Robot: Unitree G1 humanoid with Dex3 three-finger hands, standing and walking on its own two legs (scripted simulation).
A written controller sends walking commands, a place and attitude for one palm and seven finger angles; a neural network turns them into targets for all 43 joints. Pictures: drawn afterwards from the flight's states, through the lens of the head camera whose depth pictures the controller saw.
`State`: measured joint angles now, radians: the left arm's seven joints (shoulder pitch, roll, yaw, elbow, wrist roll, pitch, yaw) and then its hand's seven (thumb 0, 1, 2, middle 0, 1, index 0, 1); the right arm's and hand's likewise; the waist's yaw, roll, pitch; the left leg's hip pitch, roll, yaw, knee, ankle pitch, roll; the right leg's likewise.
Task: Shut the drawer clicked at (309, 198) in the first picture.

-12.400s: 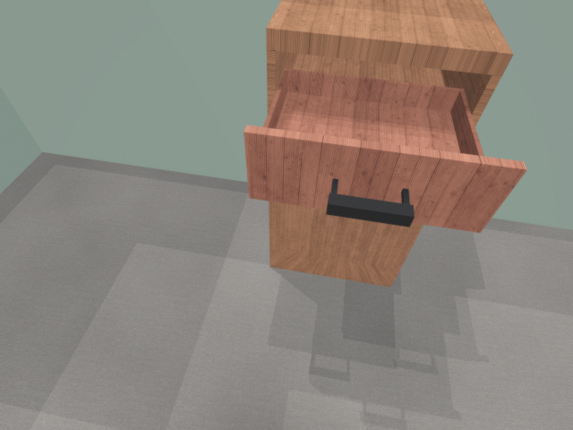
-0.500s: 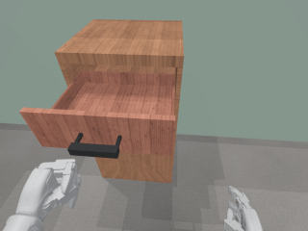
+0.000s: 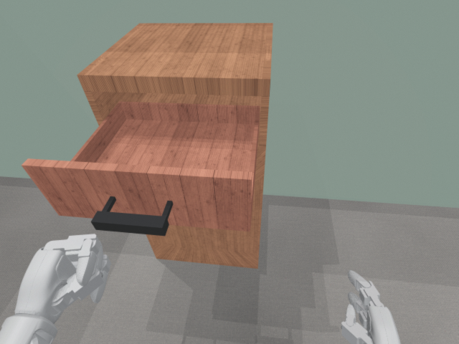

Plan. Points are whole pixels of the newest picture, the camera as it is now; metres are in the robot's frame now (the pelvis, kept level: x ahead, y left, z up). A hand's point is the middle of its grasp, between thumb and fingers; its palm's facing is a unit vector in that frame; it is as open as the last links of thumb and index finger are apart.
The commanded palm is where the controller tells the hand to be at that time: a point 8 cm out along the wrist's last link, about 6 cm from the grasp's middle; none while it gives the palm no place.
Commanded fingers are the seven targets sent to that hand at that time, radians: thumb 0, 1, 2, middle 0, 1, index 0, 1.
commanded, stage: bring the fist close to the handle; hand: left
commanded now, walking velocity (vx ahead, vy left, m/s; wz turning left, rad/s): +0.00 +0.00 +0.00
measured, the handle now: (135, 213) +0.34 +0.23 +0.05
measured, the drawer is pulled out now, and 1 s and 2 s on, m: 0.29 0.29 0.24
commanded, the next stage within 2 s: push the drawer shut in 1.14 s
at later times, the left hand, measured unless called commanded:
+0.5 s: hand (123, 271) +0.21 +0.20 +0.07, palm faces -0.01 -1.00 -0.05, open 3.3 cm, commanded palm +0.18 +0.25 +0.07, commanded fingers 0.00 0.90 0.90 -1.40 -1.60 -1.40 -1.60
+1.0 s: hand (141, 262) +0.24 +0.18 +0.05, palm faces -0.01 -1.00 -0.06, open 3.3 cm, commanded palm +0.21 +0.24 +0.05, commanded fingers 0.00 0.90 0.90 -1.40 -1.60 -1.40 -1.60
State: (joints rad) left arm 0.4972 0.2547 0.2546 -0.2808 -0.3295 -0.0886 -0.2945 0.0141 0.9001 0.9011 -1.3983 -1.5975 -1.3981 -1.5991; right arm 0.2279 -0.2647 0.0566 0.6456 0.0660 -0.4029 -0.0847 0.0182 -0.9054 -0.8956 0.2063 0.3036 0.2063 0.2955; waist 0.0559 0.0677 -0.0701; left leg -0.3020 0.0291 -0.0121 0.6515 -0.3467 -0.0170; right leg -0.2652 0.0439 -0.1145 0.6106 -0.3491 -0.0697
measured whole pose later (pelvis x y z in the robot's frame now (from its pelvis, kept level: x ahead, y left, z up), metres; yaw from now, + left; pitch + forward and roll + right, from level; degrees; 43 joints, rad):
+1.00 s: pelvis -0.01 +0.03 -0.02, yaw -1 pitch +7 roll +0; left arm 0.31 0.19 0.09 -0.05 -0.21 -0.28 -0.13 0.01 0.90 0.90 -1.40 -1.60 -1.40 -1.60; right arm 0.26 -0.25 0.04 0.57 0.03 -0.22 -0.02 0.02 -0.91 -0.90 0.21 0.30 0.21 0.30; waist -0.01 0.05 -0.08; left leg -0.56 0.00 0.03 0.85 -0.42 0.02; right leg -0.54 0.00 -0.08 0.84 -0.42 -0.04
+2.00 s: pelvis -0.02 +0.03 -0.02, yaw +0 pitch +8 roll -1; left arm -0.18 0.27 0.17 0.45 -0.24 -0.30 -0.24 -0.05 0.71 0.91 -1.40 -1.60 -1.40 -1.60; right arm 0.23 -0.27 0.05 0.65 0.05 -0.18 -0.06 0.02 -0.91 -0.90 0.21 0.30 0.21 0.30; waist -0.02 0.03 -0.05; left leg -0.59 0.00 0.01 0.83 -0.38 0.02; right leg -0.56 0.00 -0.10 0.81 -0.38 -0.04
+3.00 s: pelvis -0.03 +0.03 -0.03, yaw -1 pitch +13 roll -1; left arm -0.70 0.37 0.28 1.04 -0.15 -0.41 -0.22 -0.03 0.75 0.93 -1.40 -1.60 -1.40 -1.60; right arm 0.33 -0.27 0.05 0.68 0.03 -0.06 -0.03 0.01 -0.91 -0.89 0.21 0.30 0.21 0.30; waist -0.09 0.02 -0.06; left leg -0.72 0.01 0.02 0.88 -0.38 0.02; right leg -0.69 0.01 -0.09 0.84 -0.38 -0.04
